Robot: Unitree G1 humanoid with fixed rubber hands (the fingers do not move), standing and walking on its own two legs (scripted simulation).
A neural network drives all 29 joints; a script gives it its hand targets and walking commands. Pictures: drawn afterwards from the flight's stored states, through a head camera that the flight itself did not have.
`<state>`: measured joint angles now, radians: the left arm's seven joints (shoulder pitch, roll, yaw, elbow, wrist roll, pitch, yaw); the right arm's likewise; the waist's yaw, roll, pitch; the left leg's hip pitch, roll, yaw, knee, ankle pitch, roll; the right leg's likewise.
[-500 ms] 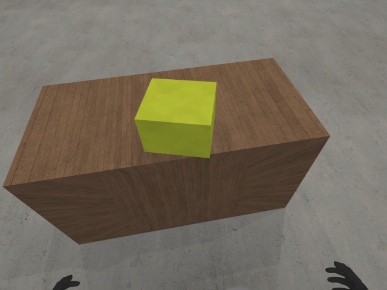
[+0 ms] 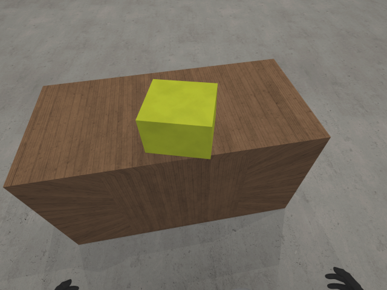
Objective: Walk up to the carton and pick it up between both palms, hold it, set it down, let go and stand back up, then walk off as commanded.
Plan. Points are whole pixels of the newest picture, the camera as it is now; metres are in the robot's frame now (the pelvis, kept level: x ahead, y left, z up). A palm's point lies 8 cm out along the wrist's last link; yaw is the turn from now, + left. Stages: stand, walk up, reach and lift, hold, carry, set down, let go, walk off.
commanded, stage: stand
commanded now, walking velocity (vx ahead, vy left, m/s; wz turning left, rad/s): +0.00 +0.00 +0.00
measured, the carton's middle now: (181, 118) +0.65 +0.01 -0.09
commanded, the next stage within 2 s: none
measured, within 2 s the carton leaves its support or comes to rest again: neither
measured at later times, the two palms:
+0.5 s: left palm out of the picture +0.12 +0.30 -0.08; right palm out of the picture +0.07 -0.31 -0.09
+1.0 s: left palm out of the picture +0.12 +0.30 -0.08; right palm out of the picture +0.07 -0.31 -0.09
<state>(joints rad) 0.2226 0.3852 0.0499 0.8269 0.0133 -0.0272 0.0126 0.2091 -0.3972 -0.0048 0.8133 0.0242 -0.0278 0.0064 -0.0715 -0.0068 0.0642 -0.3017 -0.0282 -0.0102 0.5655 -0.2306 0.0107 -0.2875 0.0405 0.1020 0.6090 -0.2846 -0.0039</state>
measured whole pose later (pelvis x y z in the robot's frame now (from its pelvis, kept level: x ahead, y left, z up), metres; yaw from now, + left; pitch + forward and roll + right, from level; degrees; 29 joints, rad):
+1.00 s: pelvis +0.00 +0.00 +0.00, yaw +0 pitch -2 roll +1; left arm 0.22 0.39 0.05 0.84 0.01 -0.04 0.01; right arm 0.20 -0.40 0.01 0.87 0.02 -0.03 0.01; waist -0.07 -0.01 0.01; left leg -0.29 -0.03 -0.01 0.52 -0.20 0.01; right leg -0.28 0.04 0.10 0.57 -0.26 0.00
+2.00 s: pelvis +0.00 +0.00 +0.01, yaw +0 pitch -2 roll +1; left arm 0.22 0.39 0.05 0.86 0.01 -0.04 0.01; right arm 0.20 -0.40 0.00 0.89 0.02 -0.03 0.01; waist -0.07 -0.01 0.01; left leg -0.28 -0.03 -0.01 0.50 -0.20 0.01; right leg -0.27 0.04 0.10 0.55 -0.25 0.00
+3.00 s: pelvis +0.00 +0.00 +0.01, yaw +0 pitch -2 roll +1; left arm 0.22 0.39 0.05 0.87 0.01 -0.04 0.01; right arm 0.20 -0.40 0.00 0.90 0.02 -0.03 0.01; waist -0.07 -0.01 0.01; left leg -0.27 -0.03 -0.01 0.49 -0.19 0.01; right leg -0.26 0.03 0.10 0.54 -0.25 0.00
